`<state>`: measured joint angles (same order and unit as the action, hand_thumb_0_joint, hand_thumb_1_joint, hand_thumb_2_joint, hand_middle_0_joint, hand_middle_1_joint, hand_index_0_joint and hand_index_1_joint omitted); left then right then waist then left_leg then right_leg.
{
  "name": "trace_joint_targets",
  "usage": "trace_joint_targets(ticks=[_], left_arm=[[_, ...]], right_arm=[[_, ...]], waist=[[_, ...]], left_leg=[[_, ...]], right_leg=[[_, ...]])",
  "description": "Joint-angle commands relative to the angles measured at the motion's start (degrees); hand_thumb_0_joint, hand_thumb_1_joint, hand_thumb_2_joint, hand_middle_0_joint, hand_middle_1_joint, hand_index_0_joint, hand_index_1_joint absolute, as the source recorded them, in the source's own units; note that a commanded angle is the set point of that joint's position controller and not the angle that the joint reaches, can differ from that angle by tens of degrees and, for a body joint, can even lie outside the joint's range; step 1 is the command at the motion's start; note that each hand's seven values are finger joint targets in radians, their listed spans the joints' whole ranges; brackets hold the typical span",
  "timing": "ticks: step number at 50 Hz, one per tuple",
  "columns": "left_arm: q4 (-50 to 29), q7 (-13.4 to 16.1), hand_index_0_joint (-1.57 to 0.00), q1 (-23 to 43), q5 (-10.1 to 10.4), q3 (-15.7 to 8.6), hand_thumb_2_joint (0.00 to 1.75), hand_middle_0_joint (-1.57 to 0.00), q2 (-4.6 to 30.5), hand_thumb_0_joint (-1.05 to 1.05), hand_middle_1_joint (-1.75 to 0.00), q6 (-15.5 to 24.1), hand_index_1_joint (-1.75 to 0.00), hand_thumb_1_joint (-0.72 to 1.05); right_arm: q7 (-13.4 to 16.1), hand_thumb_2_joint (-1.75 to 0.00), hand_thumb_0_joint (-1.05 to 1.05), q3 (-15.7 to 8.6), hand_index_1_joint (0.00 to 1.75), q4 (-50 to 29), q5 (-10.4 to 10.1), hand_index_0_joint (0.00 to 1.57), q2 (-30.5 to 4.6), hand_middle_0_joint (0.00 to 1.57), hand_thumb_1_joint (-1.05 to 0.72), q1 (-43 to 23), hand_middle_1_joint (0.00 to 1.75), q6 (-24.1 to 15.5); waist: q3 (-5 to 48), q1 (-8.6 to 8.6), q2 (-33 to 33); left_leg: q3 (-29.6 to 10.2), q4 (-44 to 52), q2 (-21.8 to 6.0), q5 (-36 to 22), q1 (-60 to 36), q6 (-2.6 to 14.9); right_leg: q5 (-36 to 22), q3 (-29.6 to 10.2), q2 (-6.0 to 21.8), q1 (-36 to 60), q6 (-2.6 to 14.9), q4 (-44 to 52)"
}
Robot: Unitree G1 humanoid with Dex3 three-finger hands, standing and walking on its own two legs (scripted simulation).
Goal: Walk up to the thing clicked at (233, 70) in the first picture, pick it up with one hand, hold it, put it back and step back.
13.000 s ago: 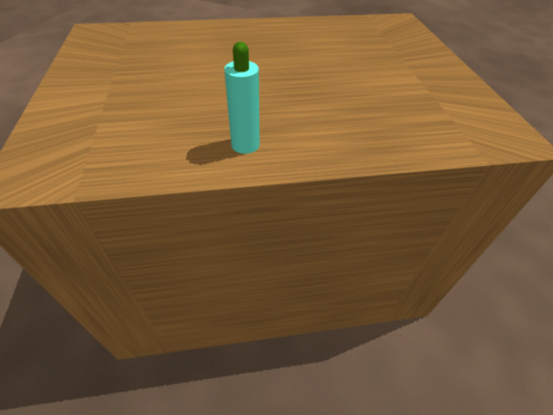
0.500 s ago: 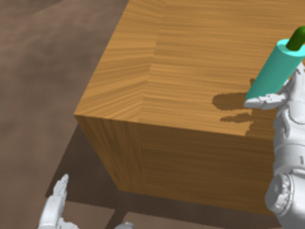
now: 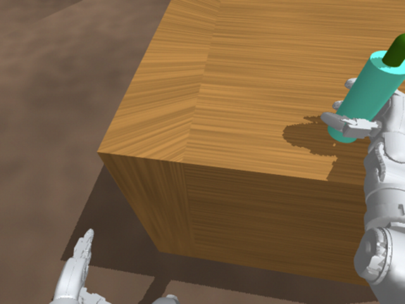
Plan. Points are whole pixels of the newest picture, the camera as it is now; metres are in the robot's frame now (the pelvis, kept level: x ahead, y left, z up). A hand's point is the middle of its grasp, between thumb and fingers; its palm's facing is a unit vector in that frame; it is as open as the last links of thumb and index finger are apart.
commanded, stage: close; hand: right
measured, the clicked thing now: (369, 92) +0.48 -0.23 +0.17
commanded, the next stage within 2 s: settle in 0.04 s
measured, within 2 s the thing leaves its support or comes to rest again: leaves its support in 0.54 s
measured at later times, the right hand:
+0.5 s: hand (354, 107) +0.48 -0.23 +0.13, palm faces +0.25 +0.97 -0.02, open 8.2 cm
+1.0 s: hand (366, 89) +0.48 -0.22 +0.17, palm faces +0.24 +0.97 -0.02, open 8.2 cm
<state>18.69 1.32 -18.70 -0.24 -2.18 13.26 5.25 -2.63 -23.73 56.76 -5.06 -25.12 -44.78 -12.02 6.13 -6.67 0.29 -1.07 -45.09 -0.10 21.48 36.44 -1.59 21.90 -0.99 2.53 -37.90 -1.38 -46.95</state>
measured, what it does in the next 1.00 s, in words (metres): stands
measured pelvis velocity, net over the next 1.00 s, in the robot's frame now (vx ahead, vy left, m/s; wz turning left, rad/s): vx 0.01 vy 0.00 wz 0.00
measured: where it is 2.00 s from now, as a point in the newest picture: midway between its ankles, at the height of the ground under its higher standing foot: outside the picture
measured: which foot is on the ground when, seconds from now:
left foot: down 0.00-1.00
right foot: down 0.00-1.00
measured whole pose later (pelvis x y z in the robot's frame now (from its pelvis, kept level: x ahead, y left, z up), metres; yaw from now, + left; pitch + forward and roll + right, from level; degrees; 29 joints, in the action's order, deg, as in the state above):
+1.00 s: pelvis +0.01 +0.00 +0.02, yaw +0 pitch +9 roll +1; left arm 25.3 3.4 -16.5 0.9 -2.0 13.3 6.4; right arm -1.7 -21.8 51.6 -5.1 -24.9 -46.2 -1.5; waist 4.3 -5.2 0.8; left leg -1.5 -38.6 -0.6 19.4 27.9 -1.8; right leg 19.8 -0.3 2.1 -29.0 -1.2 -40.1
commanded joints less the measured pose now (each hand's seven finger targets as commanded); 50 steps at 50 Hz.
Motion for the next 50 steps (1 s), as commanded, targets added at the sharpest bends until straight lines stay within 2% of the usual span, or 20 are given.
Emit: trace_joint_targets(ticks=[1,11,13,14,16,18,19,21,25,27,32,36,38,39,41,42,44,45,46,50], left_arm=[[-8.5,0.8,-0.06,-0.2,0.0,-5.0,0.03,-0.05,8.6,0.0,-0.05,2.4,-0.04,-0.53],[-8.4,1.4,-0.06,-0.4,0.1,-5.2,0.06,-0.06,8.8,0.0,-0.06,2.3,-0.06,-0.56],[-8.2,0.9,-0.06,0.4,0.1,-2.5,0.06,-0.06,6.7,0.0,-0.06,2.2,-0.06,-0.56],[-8.8,1.0,-0.06,1.0,0.3,-3.3,0.06,-0.06,7.2,0.0,-0.06,2.1,-0.06,-0.56],[-10.2,1.4,-0.06,1.6,0.3,-5.2,0.06,-0.06,9.3,0.0,-0.06,2.4,-0.06,-0.56],[-8.3,1.2,-0.06,0.8,0.3,-2.9,0.06,-0.06,6.8,0.0,-0.06,2.1,-0.06,-0.55],[-9.6,1.6,-0.06,1.9,0.4,-5.0,0.06,-0.06,8.6,0.0,-0.06,2.4,-0.06,-0.55],[-8.0,1.4,-0.06,1.2,0.3,-2.6,0.06,-0.06,6.6,0.0,-0.06,2.5,-0.06,-0.55],[-8.5,2.1,-0.05,2.9,0.4,-4.3,0.06,-0.06,9.0,0.0,-0.06,3.0,-0.06,-0.55],[-6.3,2.1,-0.05,1.7,0.3,-2.5,0.07,-0.06,6.8,0.0,-0.06,3.1,-0.06,-0.56],[-6.2,2.8,-0.05,3.8,0.4,-3.8,0.06,-0.05,8.8,0.0,-0.05,3.7,-0.06,-0.56],[-2.6,2.7,-0.05,1.7,0.7,-2.5,0.06,-0.05,6.5,0.0,-0.06,3.5,-0.06,-0.56],[-5.0,3.0,-0.05,5.1,0.7,-4.1,0.06,-0.05,8.9,0.0,-0.05,4.1,-0.06,-0.56],[-2.7,2.7,-0.05,3.2,0.8,-2.3,0.06,-0.05,6.6,0.0,-0.05,3.9,-0.06,-0.55],[-1.9,2.8,-0.05,2.8,0.8,-4.1,0.06,-0.05,8.2,0.0,-0.05,3.9,-0.06,-0.56],[-3.2,2.5,-0.05,3.8,0.8,-2.0,0.06,-0.05,6.2,0.0,-0.05,4.1,-0.06,-0.56],[-3.0,2.9,-0.05,4.8,1.0,-4.3,0.06,-0.06,8.5,0.0,-0.05,4.0,-0.06,-0.56],[-3.6,2.7,-0.05,5.3,0.9,-2.7,0.06,-0.05,7.2,0.0,-0.05,4.1,-0.06,-0.56],[-1.5,2.8,-0.05,3.2,1.0,-4.1,0.06,-0.05,8.3,0.0,-0.05,4.0,-0.06,-0.56],[-2.0,2.8,-0.05,4.6,1.0,-3.8,0.06,-0.06,7.8,0.0,-0.05,4.1,-0.06,-0.57]], right_arm=[[0.1,-0.94,0.0,-1.9,1.15,-15.3,-0.8,1.26,-14.7,1.25,-0.16,-24.3,1.15,-3.5],[0.4,-1.26,0.0,-1.6,1.38,-15.6,-0.4,1.34,-16.5,1.31,-0.36,-29.4,1.38,-3.6],[0.2,-1.29,0.0,-1.4,1.4,-16.9,-0.3,1.35,-16.6,1.32,-0.4,-29.3,1.4,-3.4],[0.1,-1.32,0.0,-1.4,1.43,-17.8,-0.4,1.37,-17.2,1.34,-0.41,-30.6,1.43,-3.5],[0.2,-1.32,0.0,-1.5,1.43,-18.2,-0.7,1.37,-17.0,1.33,-0.39,-31.9,1.43,-3.1],[0.7,-1.26,0.0,-1.5,1.4,-21.4,-0.5,1.38,-18.6,1.35,-0.33,-34.1,1.4,-3.0],[0.9,-1.24,0.0,-2.0,1.38,-22.1,-0.6,1.36,-18.5,1.33,-0.3,-33.9,1.38,-2.9],[1.4,-1.24,0.0,-1.2,1.37,-25.5,-0.7,1.35,-18.7,1.32,-0.31,-36.4,1.37,-2.8],[1.7,-1.25,0.0,-1.5,1.38,-27.3,-1.1,1.36,-19.4,1.32,-0.32,-36.6,1.38,-1.8],[1.8,-1.23,0.0,-1.5,1.36,-28.2,-1.3,1.35,-19.2,1.32,-0.34,-37.5,1.36,-1.7],[2.0,-1.26,0.0,-1.2,1.39,-26.3,-1.4,1.35,-19.1,1.32,-0.33,-37.0,1.39,-0.3],[1.6,-1.32,0.0,0.0,1.43,-25.3,-1.5,1.37,-17.4,1.33,-0.38,-36.5,1.43,0.9],[1.5,-1.31,0.0,-0.9,1.43,-23.5,-1.6,1.37,-18.4,1.33,-0.36,-36.5,1.43,1.8],[1.3,-1.31,0.0,-0.3,1.43,-25.8,-1.5,1.37,-17.9,1.33,-0.34,-37.8,1.43,1.8],[1.1,-1.33,0.0,-0.2,1.44,-22.7,-1.5,1.35,-17.3,1.31,-0.35,-36.1,1.44,2.8],[1.0,-1.34,0.0,0.5,1.44,-25.2,-1.6,1.35,-16.7,1.31,-0.36,-38.2,1.44,2.4],[1.0,-1.34,0.0,-1.0,1.45,-25.1,-1.5,1.36,-19.2,1.32,-0.39,-37.7,1.45,3.0],[0.6,-1.34,0.0,0.0,1.44,-25.9,-1.8,1.35,-17.9,1.31,-0.37,-38.7,1.44,2.9],[0.5,-1.34,0.0,-0.5,1.44,-25.3,-1.9,1.34,-18.0,1.31,-0.38,-37.4,1.44,3.3],[0.8,-1.36,0.0,-0.7,1.45,-27.3,-1.8,1.33,-18.8,1.29,-0.36,-39.5,1.45,3.8]], waist=[[22.3,0.36,4.5],[24.5,-0.72,4.8],[24.4,1.06,5.8],[25.1,0.64,6.6],[26.5,-0.45,5.5],[25.8,1.02,7.8],[27.9,0.55,6.9],[27.4,1.66,10.1],[29.7,1.27,9.2],[29.3,1.57,10.0],[28.3,0.97,6.8],[24.4,1.1,7.2],[25.5,1.25,5.5],[25.6,1.53,6.4],[23.0,1.01,7.0],[25.0,1.34,7.1],[26.5,2.07,5.4],[26.2,1.86,6.0],[26.8,1.7,6.6],[27.5,2.03,7.1]], left_leg=[[1.9,5.1,1.2,-18.3,-9.5,0.96],[1.7,5.3,1.1,-21.0,-9.8,0.8],[2.0,4.9,1.1,-21.5,-10.6,1.09],[1.8,5.2,1.1,-21.8,-10.5,1.1],[2.2,5.2,1.3,-22.7,-11.1,1.08],[1.4,6.0,0.7,-22.2,-12.5,0.95],[1.9,5.8,1.0,-22.8,-12.8,1.02],[2.1,6.1,1.1,-21.8,-12.7,1.39],[2.5,6.5,1.5,-23.8,-13.2,1.49],[2.6,6.7,1.4,-24.9,-13.6,1.54],[2.3,7.9,1.2,-24.8,-15.4,1.14],[2.0,8.7,0.9,-25.6,-14.7,0.98],[2.4,8.6,0.9,-25.9,-15.8,0.93],[2.0,8.7,0.8,-26.2,-15.6,0.91],[2.4,9.5,1.1,-23.2,-13.5,1.05],[2.2,9.3,0.9,-24.6,-15.1,1.06],[2.3,9.1,0.8,-26.4,-16.2,0.88],[2.2,9.0,0.7,-27.1,-17.0,0.93],[2.1,8.9,0.8,-27.8,-16.4,1.11],[2.2,9.5,0.9,-26.8,-16.7,1.2]], right_leg=[[-17.0,1.6,-1.6,13.7,1.91,4.7],[-19.6,1.6,-1.6,16.9,1.96,4.1],[-21.7,1.4,-1.5,17.0,1.56,4.5],[-21.9,1.6,-1.6,18.1,1.56,4.4],[-22.7,1.2,-1.4,18.9,1.56,4.7],[-20.4,2.0,-1.9,18.2,1.8,4.9],[-22.0,1.7,-1.7,20.1,1.65,5.1],[-22.5,1.7,-1.7,21.0,1.28,5.7],[-27.9,1.0,-1.4,25.2,1.05,5.8],[-30.3,1.0,-1.4,25.9,0.91,5.8],[-26.3,1.3,-1.6,25.1,1.42,7.1],[-26.0,1.8,-1.8,24.5,1.53,7.7],[-26.3,1.6,-1.7,24.6,1.47,7.9],[-25.9,1.9,-1.8,24.5,1.59,8.0],[-24.5,1.5,-1.5,24.9,1.38,8.9],[-25.5,1.7,-1.6,25.3,1.33,8.8],[-27.3,1.7,-1.6,26.0,1.39,8.6],[-27.6,1.8,-1.8,25.4,1.28,8.5],[-29.2,1.7,-1.6,26.6,1.23,8.4],[-29.1,1.6,-1.5,27.4,1.14,8.9]])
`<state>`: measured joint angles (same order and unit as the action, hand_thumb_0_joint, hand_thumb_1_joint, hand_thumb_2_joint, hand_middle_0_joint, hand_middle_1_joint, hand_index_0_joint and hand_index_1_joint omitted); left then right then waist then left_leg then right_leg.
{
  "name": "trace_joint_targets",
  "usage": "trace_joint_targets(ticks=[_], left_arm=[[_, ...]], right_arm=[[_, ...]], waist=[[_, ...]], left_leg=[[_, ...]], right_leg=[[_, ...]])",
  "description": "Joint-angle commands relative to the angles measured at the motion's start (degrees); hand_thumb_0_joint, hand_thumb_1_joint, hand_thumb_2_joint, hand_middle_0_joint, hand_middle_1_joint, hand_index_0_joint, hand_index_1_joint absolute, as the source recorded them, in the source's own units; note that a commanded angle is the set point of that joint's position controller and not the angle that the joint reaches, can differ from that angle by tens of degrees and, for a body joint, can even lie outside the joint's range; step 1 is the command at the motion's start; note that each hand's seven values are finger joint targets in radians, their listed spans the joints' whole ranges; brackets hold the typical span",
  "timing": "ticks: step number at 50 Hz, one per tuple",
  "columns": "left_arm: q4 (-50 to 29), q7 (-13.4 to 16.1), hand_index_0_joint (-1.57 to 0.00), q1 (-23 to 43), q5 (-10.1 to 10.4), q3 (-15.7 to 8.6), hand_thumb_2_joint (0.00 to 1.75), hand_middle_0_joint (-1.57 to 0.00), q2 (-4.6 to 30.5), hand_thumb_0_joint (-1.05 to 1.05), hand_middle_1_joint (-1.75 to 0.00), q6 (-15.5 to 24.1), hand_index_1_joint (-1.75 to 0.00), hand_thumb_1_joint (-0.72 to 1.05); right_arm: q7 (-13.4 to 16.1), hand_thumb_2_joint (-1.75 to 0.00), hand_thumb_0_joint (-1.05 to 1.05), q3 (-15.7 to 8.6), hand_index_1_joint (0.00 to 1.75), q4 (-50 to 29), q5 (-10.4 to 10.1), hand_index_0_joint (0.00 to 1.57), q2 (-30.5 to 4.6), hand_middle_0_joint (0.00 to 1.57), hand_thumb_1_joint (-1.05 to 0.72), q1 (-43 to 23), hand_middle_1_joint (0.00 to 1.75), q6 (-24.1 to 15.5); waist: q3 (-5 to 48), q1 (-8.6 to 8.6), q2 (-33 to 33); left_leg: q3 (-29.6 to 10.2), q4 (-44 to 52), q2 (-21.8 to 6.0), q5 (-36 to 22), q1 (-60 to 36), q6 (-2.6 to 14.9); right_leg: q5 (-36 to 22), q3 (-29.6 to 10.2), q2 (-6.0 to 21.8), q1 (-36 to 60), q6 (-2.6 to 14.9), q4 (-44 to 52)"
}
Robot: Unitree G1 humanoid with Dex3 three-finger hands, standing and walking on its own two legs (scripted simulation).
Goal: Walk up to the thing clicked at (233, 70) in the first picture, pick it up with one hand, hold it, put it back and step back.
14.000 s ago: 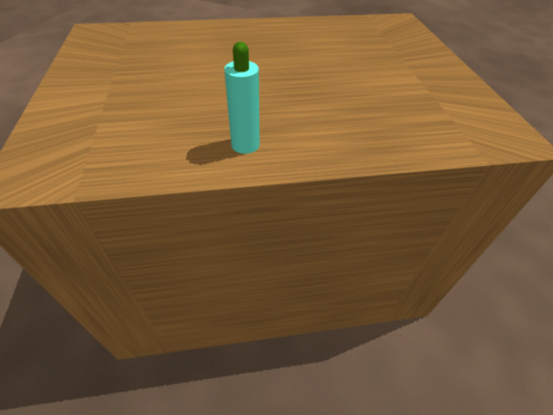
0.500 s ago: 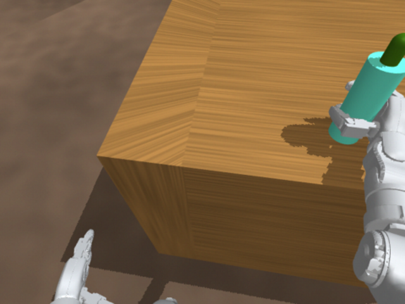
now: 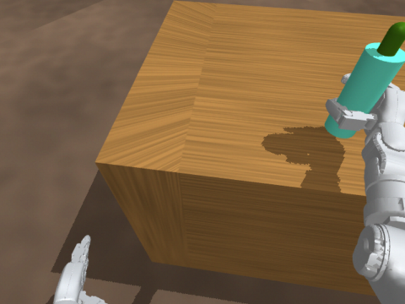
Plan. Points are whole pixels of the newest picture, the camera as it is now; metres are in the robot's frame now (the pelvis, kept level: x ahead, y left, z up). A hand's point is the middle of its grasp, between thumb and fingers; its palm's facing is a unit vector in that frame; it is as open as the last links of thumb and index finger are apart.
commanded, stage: settle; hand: right
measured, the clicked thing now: (365, 85) +0.47 -0.23 +0.20
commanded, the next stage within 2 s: lift in 0.04 s
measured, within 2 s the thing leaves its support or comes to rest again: neither
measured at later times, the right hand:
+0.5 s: hand (357, 99) +0.44 -0.21 +0.19, palm faces +0.24 +0.97 -0.02, open 8.2 cm
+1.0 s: hand (384, 95) +0.36 -0.18 +0.27, palm faces +0.23 +0.97 -0.03, open 8.3 cm
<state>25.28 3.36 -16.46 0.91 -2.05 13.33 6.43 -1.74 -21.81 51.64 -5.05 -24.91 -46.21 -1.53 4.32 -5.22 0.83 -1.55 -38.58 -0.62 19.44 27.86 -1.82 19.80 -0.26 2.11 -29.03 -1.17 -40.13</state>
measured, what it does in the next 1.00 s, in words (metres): stands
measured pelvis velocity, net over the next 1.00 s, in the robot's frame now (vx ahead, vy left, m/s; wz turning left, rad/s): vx -0.02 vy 0.01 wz -0.03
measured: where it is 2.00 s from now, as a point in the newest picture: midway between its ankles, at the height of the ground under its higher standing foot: outside the picture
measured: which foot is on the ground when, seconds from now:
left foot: down 0.00-1.00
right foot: down 0.00-1.00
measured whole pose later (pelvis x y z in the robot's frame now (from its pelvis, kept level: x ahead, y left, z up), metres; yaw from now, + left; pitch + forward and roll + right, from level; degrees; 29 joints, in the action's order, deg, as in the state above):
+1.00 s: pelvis -0.02 +0.01 +0.01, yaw -1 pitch -1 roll +0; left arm 28.2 4.1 -17.1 2.4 -4.7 14.2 8.0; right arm 0.6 -17.8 9.9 -9.6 -17.8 -34.2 30.6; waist 4.2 0.0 3.8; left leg -0.4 -35.4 -1.5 18.0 16.4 -1.1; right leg 16.4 -1.2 1.2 -16.8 -1.8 -34.1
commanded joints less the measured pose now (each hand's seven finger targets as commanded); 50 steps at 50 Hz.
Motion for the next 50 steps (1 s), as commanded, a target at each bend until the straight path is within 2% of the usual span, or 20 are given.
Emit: trace_joint_targets(ticks=[1,6,8,11,13,15,17,19,21,23,24,28,29,32,33,36,42,46,48,50], left_arm=[[-8.6,0.7,-0.05,2.5,-0.2,-2.9,0.06,-0.05,6.8,0.0,-0.05,2.9,-0.06,-0.56],[-10.6,1.2,-0.05,4.2,-0.2,-4.0,0.06,-0.05,8.8,0.0,-0.05,3.4,-0.06,-0.56],[-7.1,1.2,-0.06,1.4,-0.2,-2.7,0.06,-0.06,6.2,0.0,-0.07,3.3,-0.06,-0.55],[-9.9,1.6,-0.06,2.5,-0.2,-5.6,0.06,-0.06,9.7,0.0,-0.06,3.7,-0.06,-0.55],[-8.3,1.2,-0.06,1.0,-0.1,-2.7,0.06,-0.06,6.1,0.0,-0.06,3.5,-0.06,-0.55],[-9.0,1.6,-0.06,2.8,0.0,-5.4,0.06,-0.06,8.6,0.0,-0.06,3.8,-0.06,-0.56],[-8.2,1.5,-0.06,3.1,0.0,-3.9,0.06,-0.06,7.1,0.0,-0.06,3.7,-0.06,-0.56],[-8.6,1.9,-0.06,3.7,0.0,-4.6,0.06,-0.06,7.5,0.0,-0.06,4.3,-0.06,-0.56],[-9.5,2.0,-0.06,3.9,0.0,-4.6,0.05,-0.06,7.8,0.0,-0.06,4.4,-0.06,-0.55],[-8.1,1.8,-0.06,2.4,0.1,-3.7,0.05,-0.05,6.2,0.0,-0.06,4.1,-0.06,-0.55],[-8.7,2.0,-0.06,4.1,0.1,-4.3,0.05,-0.05,6.9,0.0,-0.06,4.3,-0.05,-0.55],[-8.4,2.0,-0.06,2.6,0.3,-4.6,0.04,-0.05,6.9,0.0,-0.06,4.2,-0.05,-0.54],[-7.4,2.0,-0.06,2.6,0.3,-5.7,0.05,-0.05,7.9,0.0,-0.06,4.0,-0.05,-0.55],[-7.9,1.6,-0.06,3.5,0.6,-4.4,0.04,-0.05,6.5,0.0,-0.06,3.8,-0.05,-0.54],[-7.9,1.5,-0.06,3.8,0.7,-5.2,0.04,-0.05,7.0,0.0,-0.06,3.7,-0.05,-0.54],[-7.0,1.4,-0.06,3.8,0.9,-5.0,0.05,-0.05,7.1,0.0,-0.06,3.6,-0.05,-0.55],[-7.3,1.3,-0.06,3.7,1.2,-5.9,0.04,-0.05,7.9,0.0,-0.06,3.7,-0.05,-0.54],[-6.0,1.0,-0.05,4.9,1.4,-4.1,0.05,-0.05,5.9,0.0,-0.06,4.5,-0.05,-0.55],[-7.6,1.5,-0.05,7.2,1.3,-6.7,0.05,-0.05,8.5,0.0,-0.06,5.2,-0.05,-0.55],[-8.2,1.5,-0.05,7.7,1.2,-5.3,0.05,-0.05,7.9,0.0,-0.06,5.9,-0.05,-0.55]], right_arm=[[0.0,-1.36,0.0,-2.3,1.46,-22.1,-1.8,1.34,-18.5,1.3,-0.36,-38.7,1.46,-6.5],[0.5,-1.37,0.0,-2.5,1.45,-21.5,-1.6,1.32,-18.8,1.28,-0.38,-37.7,1.45,-5.3],[0.7,-1.36,0.0,-2.2,1.44,-23.4,-1.7,1.34,-19.1,1.3,-0.39,-39.7,1.44,-5.3],[0.8,-1.35,0.0,-1.8,1.43,-24.6,-2.1,1.33,-18.2,1.3,-0.38,-37.2,1.43,-4.3],[0.7,-1.34,0.0,-0.7,1.42,-26.3,-2.3,1.32,-16.3,1.29,-0.38,-37.1,1.42,-3.7],[1.2,-1.35,0.0,-1.9,1.44,-27.9,-2.4,1.34,-17.6,1.31,-0.39,-37.1,1.44,-2.9],[1.2,-1.34,0.0,-0.7,1.43,-28.1,-2.6,1.33,-15.9,1.3,-0.39,-36.1,1.43,-1.9],[1.5,-1.34,0.0,-0.3,1.43,-31.2,-2.6,1.33,-15.3,1.29,-0.37,-36.7,1.43,-1.2],[1.8,-1.34,0.0,-1.8,1.43,-33.4,-3.1,1.34,-16.5,1.31,-0.38,-34.1,1.43,-0.2],[1.8,-1.33,0.0,0.0,1.43,-36.2,-3.1,1.34,-14.5,1.31,-0.39,-33.8,1.43,1.2],[2.1,-1.33,0.0,-1.5,1.43,-38.0,-3.4,1.34,-15.7,1.31,-0.39,-33.6,1.43,1.8],[2.1,-1.34,0.0,-0.6,1.44,-44.3,-4.4,1.35,-13.6,1.32,-0.39,-31.2,1.44,5.7],[2.3,-1.34,0.0,-0.6,1.44,-45.0,-4.3,1.35,-13.4,1.32,-0.38,-29.8,1.44,7.0],[2.2,-1.33,0.0,-0.1,1.43,-49.1,-4.9,1.35,-11.7,1.32,-0.41,-28.3,1.43,10.6],[2.1,-1.33,0.0,1.6,1.44,-50.3,-5.1,1.35,-9.5,1.32,-0.4,-28.2,1.44,11.8],[2.3,-1.35,0.0,-0.4,1.46,-52.0,-5.3,1.37,-10.8,1.34,-0.4,-25.1,1.46,15.6],[2.2,-1.36,0.0,-0.1,1.48,-57.7,-5.7,1.39,-8.8,1.35,-0.38,-23.4,1.48,21.7],[2.2,-1.36,0.0,0.1,1.49,-59.9,-5.8,1.39,-8.4,1.36,-0.37,-24.6,1.49,25.0],[2.4,-1.35,0.0,-0.4,1.47,-61.6,-6.0,1.38,-8.8,1.34,-0.36,-24.1,1.47,26.3],[2.5,-1.34,0.0,-0.4,1.46,-63.8,-6.2,1.37,-8.6,1.34,-0.36,-24.3,1.46,27.6]], waist=[[28.7,0.75,6.0],[27.5,0.51,5.3],[25.7,0.74,7.3],[27.6,0.75,5.8],[26.8,1.59,6.7],[29.0,1.97,6.1],[25.3,2.24,7.1],[27.8,1.89,5.3],[27.0,3.13,4.9],[26.3,3.43,6.3],[26.2,3.88,5.5],[24.9,3.37,4.8],[24.8,4.02,4.9],[22.2,4.75,5.3],[22.5,3.85,5.0],[19.2,5.11,3.2],[18.2,4.95,0.7],[14.7,5.54,2.8],[14.9,5.22,0.3],[15.4,5.21,0.4]], left_leg=[[2.7,3.3,1.4,-24.4,-8.1,1.36],[2.6,4.2,1.4,-21.7,-8.5,1.11],[2.9,4.5,1.5,-20.0,-7.1,1.3],[3.1,4.5,1.6,-21.1,-7.9,1.23],[3.1,4.7,1.6,-21.8,-8.3,1.36],[2.9,4.4,1.4,-23.4,-9.5,1.41],[3.1,5.2,1.4,-21.3,-9.0,1.46],[3.1,5.2,1.5,-21.7,-9.7,1.28],[3.2,5.4,1.2,-21.7,-11.8,1.25],[3.3,5.5,1.2,-22.0,-11.7,1.38],[3.2,5.7,1.1,-21.8,-12.2,1.28],[3.5,6.0,1.2,-22.6,-11.8,1.07],[3.7,5.8,1.3,-22.3,-11.5,1.24],[4.0,6.5,1.4,-19.8,-11.1,1.33],[4.0,6.6,1.4,-20.0,-10.6,1.25],[4.1,7.5,1.0,-18.4,-12.0,0.98],[4.2,8.0,0.6,-19.2,-12.6,0.65],[4.4,9.1,0.6,-14.1,-11.8,0.91],[4.1,9.9,0.4,-12.1,-12.1,0.59],[4.2,10.1,0.4,-11.3,-12.4,0.55]], right_leg=[[-26.4,0.9,-1.2,18.3,1.01,2.2],[-21.4,1.2,-1.4,17.3,1.26,3.4],[-20.2,1.2,-1.3,17.6,1.11,3.8],[-21.7,1.1,-1.3,19.3,1.07,4.1],[-23.0,1.1,-1.3,19.3,0.91,4.0],[-24.8,1.1,-1.3,20.2,0.92,4.0],[-22.5,1.2,-1.4,18.8,0.9,4.8],[-22.4,1.1,-1.3,20.5,1.06,4.8],[-21.9,1.3,-1.7,19.4,1.08,5.3],[-23.1,1.4,-1.6,20.1,0.94,5.5],[-22.3,1.5,-1.8,20.1,1.05,5.5],[-23.7,1.4,-1.7,22.2,1.13,5.7],[-24.7,1.1,-1.5,22.3,0.89,6.2],[-23.4,0.9,-1.3,22.5,0.66,7.0],[-23.3,1.0,-1.3,23.3,0.78,6.9],[-19.3,1.5,-1.9,20.6,1.14,7.7],[-19.5,1.6,-2.2,21.9,1.59,8.2],[-14.6,1.4,-2.4,20.9,1.43,9.6],[-12.1,1.5,-2.7,20.4,1.66,10.0],[-11.1,1.5,-2.8,20.4,1.78,10.2]])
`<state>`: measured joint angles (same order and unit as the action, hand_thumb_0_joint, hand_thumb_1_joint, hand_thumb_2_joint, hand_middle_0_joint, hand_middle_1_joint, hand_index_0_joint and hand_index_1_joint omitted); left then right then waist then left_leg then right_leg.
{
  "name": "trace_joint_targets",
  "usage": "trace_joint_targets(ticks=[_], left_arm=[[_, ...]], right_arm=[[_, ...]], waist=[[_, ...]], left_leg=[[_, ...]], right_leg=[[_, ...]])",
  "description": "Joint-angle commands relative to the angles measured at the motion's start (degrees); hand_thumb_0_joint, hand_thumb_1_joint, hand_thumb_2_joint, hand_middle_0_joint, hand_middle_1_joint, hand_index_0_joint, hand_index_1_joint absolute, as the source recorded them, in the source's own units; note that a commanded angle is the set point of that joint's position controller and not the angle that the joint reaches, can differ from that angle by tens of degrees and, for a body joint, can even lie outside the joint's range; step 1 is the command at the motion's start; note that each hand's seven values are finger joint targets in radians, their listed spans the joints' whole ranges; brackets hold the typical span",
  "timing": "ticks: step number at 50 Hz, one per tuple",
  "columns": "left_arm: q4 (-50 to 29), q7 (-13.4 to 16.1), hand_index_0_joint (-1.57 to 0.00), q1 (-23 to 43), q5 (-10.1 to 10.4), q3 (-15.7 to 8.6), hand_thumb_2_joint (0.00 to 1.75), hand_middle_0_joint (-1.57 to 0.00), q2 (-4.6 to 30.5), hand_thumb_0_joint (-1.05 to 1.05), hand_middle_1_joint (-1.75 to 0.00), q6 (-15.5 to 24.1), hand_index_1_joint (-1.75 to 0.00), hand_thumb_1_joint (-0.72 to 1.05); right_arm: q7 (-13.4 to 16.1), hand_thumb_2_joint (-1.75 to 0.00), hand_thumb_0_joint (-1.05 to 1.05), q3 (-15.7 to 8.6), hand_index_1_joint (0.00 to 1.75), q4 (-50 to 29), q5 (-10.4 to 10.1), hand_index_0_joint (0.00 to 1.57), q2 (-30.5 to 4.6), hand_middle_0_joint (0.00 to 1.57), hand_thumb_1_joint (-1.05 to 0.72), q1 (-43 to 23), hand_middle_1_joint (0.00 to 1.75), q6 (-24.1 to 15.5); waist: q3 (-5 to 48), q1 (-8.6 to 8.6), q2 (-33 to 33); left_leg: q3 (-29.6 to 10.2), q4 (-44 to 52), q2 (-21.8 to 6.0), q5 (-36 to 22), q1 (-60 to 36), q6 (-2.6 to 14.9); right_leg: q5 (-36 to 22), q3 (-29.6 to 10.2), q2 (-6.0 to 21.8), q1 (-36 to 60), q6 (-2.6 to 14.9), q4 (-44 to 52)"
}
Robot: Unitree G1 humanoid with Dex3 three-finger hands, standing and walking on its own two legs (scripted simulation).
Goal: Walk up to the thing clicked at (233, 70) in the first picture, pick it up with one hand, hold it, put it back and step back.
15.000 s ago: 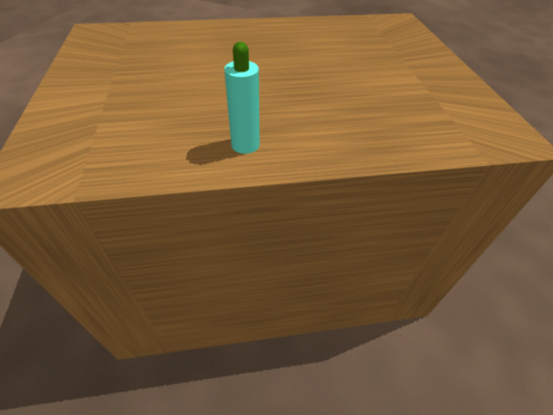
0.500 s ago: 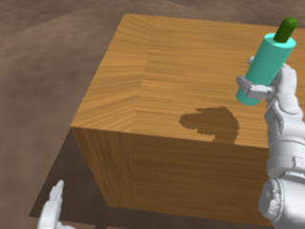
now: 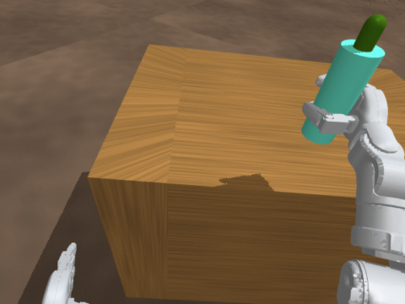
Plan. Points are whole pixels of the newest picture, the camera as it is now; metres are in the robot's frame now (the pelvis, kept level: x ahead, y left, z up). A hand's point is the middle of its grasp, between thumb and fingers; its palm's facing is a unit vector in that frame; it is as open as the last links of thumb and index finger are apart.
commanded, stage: lift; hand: right
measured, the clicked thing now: (342, 85) +0.38 -0.19 +0.30
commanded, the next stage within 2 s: hold in 0.60 s
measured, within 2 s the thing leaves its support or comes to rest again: neither
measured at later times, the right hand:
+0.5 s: hand (339, 100) +0.34 -0.17 +0.30, palm faces +0.19 +0.98 -0.03, open 8.3 cm
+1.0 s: hand (350, 92) +0.33 -0.18 +0.32, palm faces +0.17 +0.98 -0.03, open 8.3 cm
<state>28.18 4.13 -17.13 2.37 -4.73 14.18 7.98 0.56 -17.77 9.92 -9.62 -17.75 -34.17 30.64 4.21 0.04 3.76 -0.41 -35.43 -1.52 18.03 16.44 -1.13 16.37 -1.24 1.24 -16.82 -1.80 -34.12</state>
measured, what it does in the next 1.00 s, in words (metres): stands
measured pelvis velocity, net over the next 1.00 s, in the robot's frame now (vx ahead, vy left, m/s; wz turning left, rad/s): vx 0.00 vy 0.00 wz -0.02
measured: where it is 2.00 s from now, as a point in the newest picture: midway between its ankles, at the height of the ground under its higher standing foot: outside the picture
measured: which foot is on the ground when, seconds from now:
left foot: down 0.00-1.00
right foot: down 0.00-1.00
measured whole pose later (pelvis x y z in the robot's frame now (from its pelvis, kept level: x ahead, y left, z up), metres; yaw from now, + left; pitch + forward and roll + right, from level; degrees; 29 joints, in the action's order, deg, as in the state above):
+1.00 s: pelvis +0.00 +0.00 +0.00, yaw -1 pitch -3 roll +0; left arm 35.4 4.9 -14.8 2.5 -4.4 15.0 14.0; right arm 0.3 -18.8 -6.7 -12.6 -18.5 -35.4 50.2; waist 6.3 0.9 5.2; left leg 0.5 -35.5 -2.2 18.1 14.8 -1.4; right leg 16.1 -2.1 0.5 -15.7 -1.6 -34.3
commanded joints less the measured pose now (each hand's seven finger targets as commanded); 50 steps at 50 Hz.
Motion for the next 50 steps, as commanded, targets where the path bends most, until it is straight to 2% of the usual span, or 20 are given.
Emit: trace_joint_targets(ticks=[1,4,6,7,8,15,17,19,20,21,24,26,28,32,35,38,43,46,47,50], left_arm=[[-7.1,0.5,-0.05,7.1,-0.2,-1.3,0.05,-0.05,5.1,0.0,-0.05,4.3,-0.05,-0.55],[-10.6,0.9,-0.05,10.2,-0.3,-4.2,0.04,-0.05,8.5,0.0,-0.05,5.6,-0.05,-0.55],[-5.4,0.5,-0.05,6.2,-0.3,-1.1,0.04,-0.05,4.9,0.0,-0.05,5.2,-0.05,-0.55],[-10.6,0.8,-0.05,10.0,-0.2,-2.2,0.04,-0.05,6.7,0.0,-0.05,6.0,-0.05,-0.55],[-6.3,1.0,-0.05,7.3,-0.4,-3.0,0.04,-0.05,6.4,0.0,-0.05,5.6,-0.05,-0.55],[-5.5,1.4,-0.05,9.3,-0.5,-1.4,0.04,-0.05,5.9,0.0,-0.05,6.5,-0.05,-0.54],[-5.1,1.6,-0.06,9.4,-0.6,-3.4,0.03,-0.05,7.5,0.0,-0.05,7.0,-0.04,-0.54],[-6.9,1.5,-0.05,11.1,-0.5,-1.6,0.04,-0.05,6.6,0.0,-0.05,7.5,-0.05,-0.55],[-7.2,1.5,-0.06,11.3,-0.4,-2.6,0.03,-0.05,7.6,0.0,-0.05,7.9,-0.04,-0.54],[-4.0,1.4,-0.05,8.6,-0.4,-0.6,0.03,-0.05,5.0,0.0,-0.05,7.5,-0.05,-0.54],[-8.5,1.6,-0.05,11.8,-0.3,-2.4,0.03,-0.05,7.8,0.0,-0.05,8.3,-0.05,-0.54],[-2.5,1.0,-0.06,9.6,-0.4,0.0,0.03,-0.05,4.5,0.0,-0.05,7.7,-0.05,-0.54],[-5.7,1.4,-0.06,10.8,-0.4,-2.7,0.03,-0.05,7.2,0.0,-0.05,8.4,-0.05,-0.54],[-5.0,1.2,-0.06,10.2,-0.2,-1.4,0.04,-0.05,6.2,0.0,-0.06,8.4,-0.05,-0.54],[-4.6,1.4,-0.06,10.8,-0.3,-1.4,0.04,-0.05,6.2,0.0,-0.06,8.7,-0.05,-0.54],[-4.6,1.5,-0.06,12.0,-0.2,-3.7,0.04,-0.05,8.7,0.0,-0.06,9.3,-0.06,-0.55],[-2.2,1.2,-0.06,9.7,0.0,-0.8,0.04,-0.05,5.5,0.0,-0.06,9.1,-0.06,-0.55],[-4.5,1.4,-0.06,12.8,-0.1,-2.7,0.04,-0.05,8.1,0.0,-0.06,9.8,-0.06,-0.55],[-1.5,1.0,-0.06,11.1,-0.2,-1.5,0.04,-0.05,6.7,0.0,-0.06,9.3,-0.06,-0.55],[-4.0,1.2,-0.06,13.3,0.0,-2.4,0.04,-0.05,8.1,0.0,-0.06,9.9,-0.06,-0.55]], right_arm=[[0.2,-1.34,0.0,-4.5,1.46,-23.4,-1.7,1.38,-15.7,1.34,-0.38,-36.0,1.46,-4.0],[0.2,-1.32,0.0,-5.1,1.44,-24.0,-2.0,1.36,-15.7,1.34,-0.39,-34.3,1.44,-2.4],[0.3,-1.33,0.0,-5.7,1.45,-25.3,-2.1,1.37,-16.5,1.34,-0.38,-35.1,1.45,-1.5],[0.4,-1.33,0.0,-5.3,1.45,-25.8,-2.4,1.37,-15.7,1.35,-0.39,-34.8,1.45,-0.9],[0.6,-1.32,0.0,-6.2,1.45,-27.2,-2.2,1.37,-16.9,1.34,-0.39,-35.0,1.45,-0.6],[0.7,-1.34,0.0,-5.5,1.47,-27.1,-2.5,1.39,-16.0,1.36,-0.41,-35.0,1.47,3.3],[0.6,-1.34,0.0,-6.3,1.47,-27.5,-2.5,1.39,-16.6,1.36,-0.41,-34.7,1.47,3.9],[0.5,-1.33,0.0,-5.3,1.46,-28.9,-2.7,1.37,-15.9,1.34,-0.41,-35.4,1.46,4.6],[0.4,-1.33,0.0,-5.8,1.46,-27.1,-2.8,1.38,-15.8,1.35,-0.41,-34.4,1.46,5.2],[0.3,-1.33,0.0,-5.5,1.45,-27.8,-2.8,1.37,-15.6,1.34,-0.4,-34.3,1.45,5.5],[0.1,-1.33,0.0,-6.0,1.46,-27.7,-3.1,1.38,-16.0,1.35,-0.42,-34.3,1.46,6.5],[0.2,-1.33,0.0,-6.4,1.45,-28.7,-3.0,1.37,-16.4,1.34,-0.42,-34.9,1.45,7.0],[0.3,-1.32,0.0,-6.1,1.44,-29.3,-3.3,1.36,-15.3,1.33,-0.42,-34.6,1.44,7.6],[0.3,-1.32,0.0,-6.4,1.44,-30.4,-3.2,1.35,-16.1,1.32,-0.4,-34.2,1.44,8.3],[0.4,-1.31,0.0,-6.6,1.43,-32.0,-3.5,1.34,-16.6,1.31,-0.4,-35.9,1.43,9.0],[0.3,-1.33,0.0,-6.3,1.44,-32.3,-3.6,1.35,-16.4,1.31,-0.39,-35.7,1.44,9.9],[-0.2,-1.33,0.0,-6.1,1.44,-32.5,-3.9,1.35,-15.7,1.31,-0.39,-35.2,1.44,11.3],[-0.4,-1.34,0.0,-5.9,1.45,-31.9,-4.0,1.36,-15.5,1.32,-0.39,-35.2,1.45,12.5],[-0.3,-1.35,0.0,-5.5,1.45,-33.1,-3.8,1.35,-15.4,1.31,-0.37,-36.3,1.45,12.5],[-0.3,-1.34,0.0,-5.2,1.45,-32.5,-4.2,1.35,-14.8,1.31,-0.38,-36.5,1.45,13.4]], waist=[[14.4,0.73,-0.6],[16.3,0.53,-2.0],[15.4,0.67,-0.8],[15.8,0.66,-1.8],[17.1,0.83,-1.3],[13.2,0.57,-2.5],[14.6,0.85,-2.6],[13.9,0.99,-2.7],[13.7,0.78,-2.5],[13.9,0.89,-1.8],[14.2,0.87,-3.9],[12.0,1.31,-0.8],[14.7,0.82,-2.6],[15.0,1.06,-2.6],[13.6,1.15,-2.2],[14.2,0.77,-0.6],[14.8,1.02,-1.8],[15.7,1.16,-2.0],[15.5,1.27,-0.6],[14.5,1.26,-1.1]], left_leg=[[3.1,7.0,1.3,-8.6,-0.4,0.11],[3.3,7.0,1.4,-9.4,-1.5,-0.04],[3.2,7.0,1.4,-9.6,-1.2,0.1],[3.3,7.1,1.3,-9.1,-1.7,-0.05],[3.1,7.0,1.0,-10.2,-2.3,-0.04],[2.8,8.3,0.8,-6.5,-0.3,-0.31],[3.0,8.0,0.9,-7.0,-0.9,-0.25],[3.5,7.8,1.1,-5.9,-0.6,-0.24],[3.5,7.7,1.2,-5.9,-0.2,-0.18],[3.4,7.7,1.0,-6.8,-0.6,-0.11],[3.3,7.9,0.8,-7.6,-1.3,-0.55],[2.8,8.3,0.6,-5.3,-0.1,-0.23],[3.0,7.9,0.8,-7.4,-1.3,-0.4],[3.9,7.1,1.2,-8.9,-1.2,-0.18],[3.9,7.8,1.1,-5.2,-0.4,-0.13],[4.1,7.2,1.3,-6.4,-0.3,-0.02],[4.2,6.7,1.3,-10.3,-0.7,-0.07],[4.3,6.4,1.4,-10.8,-1.2,-0.15],[4.3,6.4,1.4,-10.4,-1.0,0.11],[4.7,6.6,1.6,-8.6,-0.5,0.2]], right_leg=[[-6.8,2.4,-1.9,8.0,2.18,4.6],[-7.6,2.2,-1.9,8.5,2.25,4.4],[-7.9,2.3,-2.0,8.5,2.26,4.4],[-7.5,2.2,-2.1,8.4,2.29,4.5],[-8.4,2.3,-2.2,8.6,2.25,4.2],[-5.2,2.3,-2.4,7.5,2.44,4.7],[-5.9,2.0,-2.4,8.0,2.41,4.7],[-4.9,1.9,-2.5,7.3,2.41,4.8],[-4.6,1.9,-2.3,7.7,2.38,4.8],[-5.6,1.9,-2.4,8.0,2.37,4.7],[-6.3,2.0,-2.6,7.3,2.54,4.4],[-4.5,2.1,-2.8,6.3,2.33,4.5],[-6.5,1.9,-2.5,7.7,2.4,4.3],[-7.8,1.6,-2.6,8.4,2.31,4.2],[-4.7,1.6,-2.6,7.1,2.37,4.7],[-5.6,1.5,-2.5,7.6,2.15,4.6],[-9.8,1.4,-2.5,8.4,2.18,3.8],[-10.5,1.2,-2.4,8.9,2.12,3.7],[-10.5,1.1,-2.4,8.7,1.88,4.0],[-8.8,0.8,-2.2,8.4,1.8,4.6]])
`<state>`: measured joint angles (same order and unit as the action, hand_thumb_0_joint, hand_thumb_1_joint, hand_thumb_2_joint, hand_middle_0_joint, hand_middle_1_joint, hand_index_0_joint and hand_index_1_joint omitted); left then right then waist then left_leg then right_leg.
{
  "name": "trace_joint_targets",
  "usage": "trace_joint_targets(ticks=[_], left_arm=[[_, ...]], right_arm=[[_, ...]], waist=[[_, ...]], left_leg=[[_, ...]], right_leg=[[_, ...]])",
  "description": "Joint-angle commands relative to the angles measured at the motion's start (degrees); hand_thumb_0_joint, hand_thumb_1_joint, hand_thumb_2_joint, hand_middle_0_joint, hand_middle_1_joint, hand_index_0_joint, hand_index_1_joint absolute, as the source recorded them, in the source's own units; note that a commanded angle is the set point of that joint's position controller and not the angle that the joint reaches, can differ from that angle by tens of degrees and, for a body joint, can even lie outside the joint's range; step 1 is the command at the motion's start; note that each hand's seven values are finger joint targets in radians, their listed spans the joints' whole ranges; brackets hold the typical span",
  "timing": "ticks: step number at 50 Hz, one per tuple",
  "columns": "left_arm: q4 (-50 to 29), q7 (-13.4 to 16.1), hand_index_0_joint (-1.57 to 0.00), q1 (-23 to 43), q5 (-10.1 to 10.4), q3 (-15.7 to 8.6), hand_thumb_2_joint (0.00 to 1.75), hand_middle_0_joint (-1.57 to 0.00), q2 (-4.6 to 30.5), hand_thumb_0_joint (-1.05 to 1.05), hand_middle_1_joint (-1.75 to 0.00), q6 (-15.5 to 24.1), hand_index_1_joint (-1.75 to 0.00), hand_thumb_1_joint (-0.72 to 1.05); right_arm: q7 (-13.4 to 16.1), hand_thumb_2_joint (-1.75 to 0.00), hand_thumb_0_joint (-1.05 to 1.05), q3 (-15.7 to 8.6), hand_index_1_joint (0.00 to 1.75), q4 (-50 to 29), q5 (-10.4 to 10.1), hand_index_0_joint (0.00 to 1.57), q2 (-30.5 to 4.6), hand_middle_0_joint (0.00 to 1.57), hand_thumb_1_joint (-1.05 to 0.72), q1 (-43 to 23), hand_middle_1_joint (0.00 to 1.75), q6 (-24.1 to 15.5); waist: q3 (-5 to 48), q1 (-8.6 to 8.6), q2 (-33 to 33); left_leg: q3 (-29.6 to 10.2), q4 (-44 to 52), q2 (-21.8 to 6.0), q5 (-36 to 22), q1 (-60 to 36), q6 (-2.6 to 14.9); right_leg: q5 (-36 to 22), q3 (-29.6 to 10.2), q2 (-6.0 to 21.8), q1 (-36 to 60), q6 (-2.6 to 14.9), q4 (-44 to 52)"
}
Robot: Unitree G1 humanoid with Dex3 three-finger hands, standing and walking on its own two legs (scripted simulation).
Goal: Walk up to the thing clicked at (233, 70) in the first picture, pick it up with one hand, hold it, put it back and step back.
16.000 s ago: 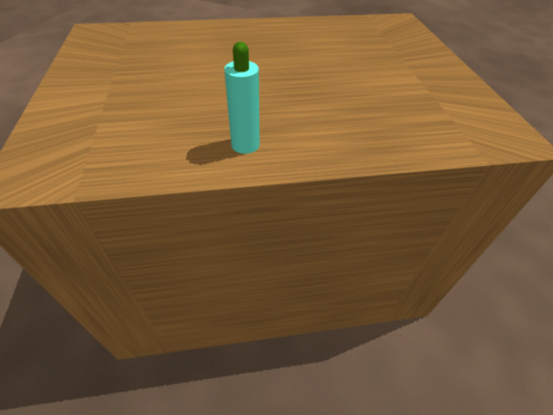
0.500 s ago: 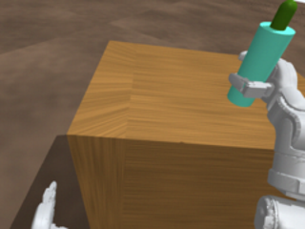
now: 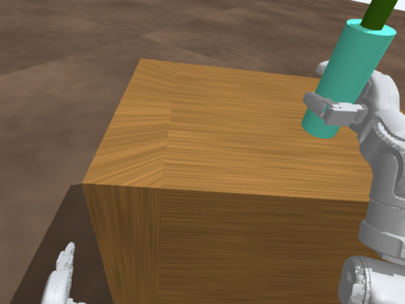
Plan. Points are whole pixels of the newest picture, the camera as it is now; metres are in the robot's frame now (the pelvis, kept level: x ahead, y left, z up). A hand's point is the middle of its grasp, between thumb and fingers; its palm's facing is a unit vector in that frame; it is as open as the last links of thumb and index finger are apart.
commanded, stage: hold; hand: right
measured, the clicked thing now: (347, 71) +0.34 -0.17 +0.36
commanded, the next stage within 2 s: none
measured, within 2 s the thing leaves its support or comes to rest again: neither
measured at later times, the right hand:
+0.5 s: hand (327, 95) +0.34 -0.16 +0.32, palm faces +0.15 +0.99 -0.03, open 8.3 cm
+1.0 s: hand (331, 95) +0.33 -0.16 +0.32, palm faces +0.14 +0.99 -0.03, open 8.3 cm
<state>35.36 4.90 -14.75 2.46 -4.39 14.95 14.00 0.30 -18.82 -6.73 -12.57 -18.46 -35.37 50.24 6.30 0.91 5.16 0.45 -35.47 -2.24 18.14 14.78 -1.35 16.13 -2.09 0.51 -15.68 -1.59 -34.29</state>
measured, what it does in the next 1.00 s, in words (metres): stands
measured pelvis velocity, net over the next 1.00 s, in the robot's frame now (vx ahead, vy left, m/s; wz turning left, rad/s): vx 0.00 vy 0.00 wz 0.00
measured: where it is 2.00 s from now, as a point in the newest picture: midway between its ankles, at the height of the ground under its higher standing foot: outside the picture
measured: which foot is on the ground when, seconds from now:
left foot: down 0.00-1.00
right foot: down 0.00-1.00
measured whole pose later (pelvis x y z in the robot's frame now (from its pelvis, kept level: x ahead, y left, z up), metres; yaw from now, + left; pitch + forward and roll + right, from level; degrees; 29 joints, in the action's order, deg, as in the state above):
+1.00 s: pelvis +0.00 +0.00 +0.00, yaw +0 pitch -3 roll +0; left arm 35.5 5.1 -13.7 2.3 -3.6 15.2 16.3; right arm -0.3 -19.4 -6.3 -13.7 -19.5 -36.3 52.8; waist 6.6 0.6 5.7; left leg 0.8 -35.9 -2.1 18.2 14.8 -1.1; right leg 16.0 -2.5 0.6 -15.8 -1.8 -34.6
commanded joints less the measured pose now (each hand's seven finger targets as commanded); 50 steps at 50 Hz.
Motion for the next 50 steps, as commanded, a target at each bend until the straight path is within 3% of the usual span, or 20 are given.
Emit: trace_joint_targets(ticks=[1,4,5,10,11,13,16,18,22,26,29,30,31,32,37,38,39,41,45,50], left_arm=[[-8.0,0.1,-0.06,8.5,-0.2,-2.2,0.04,-0.05,6.2,0.0,-0.06,3.5,-0.06,-0.55],[-9.3,0.1,-0.06,9.5,-0.1,-1.2,0.04,-0.05,5.7,0.0,-0.06,3.6,-0.06,-0.55],[-10.3,0.2,-0.06,10.3,-0.2,-2.6,0.04,-0.05,7.0,0.0,-0.06,3.9,-0.05,-0.55],[-9.9,0.1,-0.05,9.5,-0.2,-2.9,0.05,-0.05,7.4,0.0,-0.06,3.9,-0.06,-0.55],[-7.2,-0.2,-0.06,8.3,-0.1,-1.4,0.04,-0.05,5.4,0.0,-0.06,3.4,-0.05,-0.54],[-11.7,0.2,-0.06,9.9,-0.1,-2.5,0.04,-0.05,7.1,0.0,-0.06,4.2,-0.05,-0.54],[-9.9,-0.1,-0.06,8.3,0.0,-0.6,0.04,-0.05,5.3,0.0,-0.06,4.0,-0.06,-0.55],[-8.3,-0.1,-0.06,9.3,0.0,-1.1,0.05,-0.05,5.5,0.0,-0.06,4.0,-0.06,-0.55],[-10.7,-0.1,-0.06,9.7,0.0,-1.8,0.04,-0.05,6.7,0.0,-0.06,4.4,-0.06,-0.55],[-9.9,0.1,-0.06,9.8,-0.1,-1.3,0.04,-0.05,5.8,0.0,-0.06,4.3,-0.05,-0.55],[-10.3,0.3,-0.06,9.9,-0.3,-2.3,0.04,-0.05,6.7,0.0,-0.06,4.4,-0.06,-0.55],[-9.6,0.2,-0.06,10.1,-0.2,-1.8,0.04,-0.05,6.3,0.0,-0.06,4.3,-0.06,-0.55],[-9.4,0.5,-0.06,9.5,-0.2,-2.6,0.04,-0.05,6.9,0.0,-0.06,4.2,-0.05,-0.54],[-9.4,0.4,-0.06,9.1,-0.3,-0.6,0.04,-0.05,5.0,0.0,-0.06,4.0,-0.05,-0.54],[-9.8,1.0,-0.06,10.8,-0.3,-2.5,0.04,-0.05,7.2,0.0,-0.06,4.3,-0.06,-0.55],[-10.3,0.8,-0.06,12.3,-0.2,-1.0,0.04,-0.05,6.1,0.0,-0.06,4.7,-0.05,-0.54],[-10.6,1.2,-0.06,12.1,-0.3,-2.3,0.04,-0.05,7.2,0.0,-0.06,4.9,-0.06,-0.55],[-10.4,1.0,-0.06,11.8,-0.2,-0.6,0.04,-0.05,6.0,0.0,-0.06,5.2,-0.06,-0.55],[-9.3,0.9,-0.06,9.1,-0.3,-2.4,0.04,-0.05,7.5,0.0,-0.06,5.5,-0.06,-0.54],[-9.3,0.5,-0.06,7.9,-0.3,-1.6,0.04,-0.05,6.4,0.0,-0.06,5.5,-0.06,-0.55]], right_arm=[[0.0,-1.34,0.0,-4.1,1.45,-16.3,-1.1,1.35,-14.5,1.31,-0.37,-36.0,1.45,-6.0],[0.3,-1.35,0.0,-5.6,1.46,-16.4,-1.4,1.37,-15.7,1.33,-0.37,-35.2,1.47,-5.3],[0.4,-1.36,0.0,-5.9,1.47,-15.4,-1.5,1.37,-15.6,1.33,-0.37,-35.2,1.47,-5.2],[0.5,-1.36,0.0,-6.4,1.48,-13.9,-1.5,1.38,-16.0,1.33,-0.37,-35.2,1.48,-4.6],[0.6,-1.36,0.0,-7.4,1.48,-14.8,-1.5,1.38,-17.6,1.34,-0.37,-36.4,1.48,-4.8],[0.6,-1.35,0.0,-6.0,1.47,-15.1,-1.5,1.37,-15.8,1.33,-0.38,-37.5,1.47,-4.8],[0.2,-1.34,0.0,-4.3,1.46,-15.0,-1.2,1.37,-14.1,1.33,-0.37,-37.4,1.46,-4.6],[0.0,-1.35,0.0,-5.2,1.46,-13.8,-0.9,1.36,-15.5,1.32,-0.35,-36.0,1.46,-4.3],[-0.5,-1.34,0.0,-4.7,1.45,-13.8,-1.0,1.35,-14.7,1.31,-0.35,-35.7,1.45,-4.4],[0.1,-1.34,0.0,-7.4,1.45,-16.3,-1.1,1.36,-17.7,1.32,-0.35,-35.0,1.45,-5.2],[0.1,-1.33,0.0,-6.3,1.45,-17.4,-1.4,1.35,-16.0,1.31,-0.34,-33.8,1.45,-5.7],[0.3,-1.33,0.0,-8.0,1.44,-18.3,-1.4,1.34,-18.1,1.3,-0.33,-34.0,1.44,-5.9],[0.3,-1.33,0.0,-7.7,1.45,-17.8,-1.4,1.35,-17.6,1.31,-0.33,-33.9,1.45,-6.0],[0.3,-1.33,0.0,-6.5,1.44,-18.6,-1.3,1.34,-16.6,1.3,-0.33,-34.0,1.44,-6.1],[0.1,-1.34,0.0,-5.4,1.45,-19.3,-1.4,1.35,-15.9,1.3,-0.32,-34.5,1.45,-5.8],[0.2,-1.33,0.0,-5.0,1.45,-19.8,-1.6,1.35,-15.3,1.3,-0.32,-34.4,1.45,-5.7],[0.1,-1.33,0.0,-4.9,1.44,-19.8,-1.6,1.34,-15.3,1.3,-0.33,-34.9,1.44,-5.6],[-0.2,-1.33,0.0,-4.4,1.44,-17.8,-1.7,1.34,-14.6,1.3,-0.35,-34.3,1.44,-5.3],[-0.4,-1.33,0.0,-6.0,1.44,-13.9,-1.6,1.34,-16.2,1.3,-0.35,-33.8,1.44,-4.5],[-0.3,-1.34,0.0,-6.6,1.45,-12.8,-1.6,1.36,-16.9,1.31,-0.37,-36.1,1.45,-4.6]], waist=[[12.9,-0.04,-1.7],[12.2,0.69,-3.6],[12.5,0.28,-4.0],[12.6,0.38,-4.7],[11.8,0.81,-3.1],[13.9,0.2,-5.1],[13.1,-0.14,-4.2],[11.5,0.82,-2.3],[12.1,0.17,-2.7],[12.2,0.95,-4.2],[13.2,0.45,-4.4],[13.1,1.09,-4.1],[12.8,0.32,-4.6],[13.2,0.54,-3.7],[13.8,0.23,-2.1],[12.9,0.78,-2.0],[13.9,0.02,-2.4],[12.1,0.19,-2.2],[12.2,-0.8,-2.8],[10.6,-0.56,-3.8]], left_leg=[[3.8,6.6,2.3,-9.2,1.1,0.49],[3.5,7.0,1.9,-9.4,0.5,0.15],[3.6,6.9,2.0,-10.1,0.4,0.03],[3.7,6.5,2.1,-10.9,0.4,-0.05],[3.4,6.9,1.8,-9.7,0.7,0.05],[3.5,6.5,2.1,-10.6,0.3,0.02],[3.4,6.6,2.0,-11.3,0.7,0.09],[3.4,6.8,1.9,-9.6,1.2,0.15],[3.6,6.9,2.1,-9.5,1.1,0.25],[3.0,7.7,1.6,-7.2,0.5,0.02],[3.0,7.3,1.8,-8.3,0.5,-0.05],[2.8,7.3,1.6,-7.7,0.3,0.0],[2.8,7.2,1.8,-8.2,0.9,0.02],[2.8,7.2,1.6,-9.0,0.5,0.04],[3.1,6.6,2.0,-9.5,0.7,0.3],[3.2,6.7,2.0,-8.8,0.6,0.29],[3.3,6.8,2.1,-8.4,0.7,0.24],[3.4,6.7,2.2,-8.8,1.0,0.24],[3.5,6.7,2.3,-9.4,1.6,-0.05],[3.5,7.3,2.1,-7.9,2.0,-0.12]], right_leg=[[-9.0,1.6,-1.5,7.6,1.68,4.6],[-8.7,2.2,-2.0,6.6,1.95,3.9],[-9.3,2.1,-1.8,7.1,1.98,4.0],[-10.1,2.0,-1.8,7.0,2.04,3.8],[-8.8,2.3,-2.1,6.2,2.0,3.8],[-9.9,2.0,-1.7,7.8,2.02,3.8],[-10.6,2.1,-1.7,7.9,2.03,3.6],[-9.1,2.1,-1.9,6.7,1.88,4.1],[-9.0,2.0,-1.7,7.4,1.85,4.4],[-6.4,2.3,-2.2,6.1,2.21,4.2],[-7.2,2.3,-2.0,6.7,2.23,3.9],[-6.9,2.5,-2.1,5.9,2.16,3.8],[-7.2,2.4,-1.9,6.6,2.22,3.8],[-8.1,2.5,-2.1,6.7,2.16,3.7],[-8.8,2.1,-1.7,7.8,1.93,3.8],[-8.2,2.2,-1.9,6.8,1.85,3.8],[-7.6,2.0,-1.7,7.8,1.93,4.0],[-8.0,2.1,-1.7,6.8,1.81,4.0],[-8.3,2.2,-1.7,7.3,1.85,3.9],[-6.5,2.3,-1.9,6.1,2.1,4.2]])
